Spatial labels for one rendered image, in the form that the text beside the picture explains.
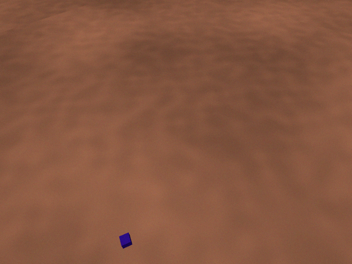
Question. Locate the cube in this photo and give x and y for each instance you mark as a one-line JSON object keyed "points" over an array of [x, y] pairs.
{"points": [[125, 240]]}

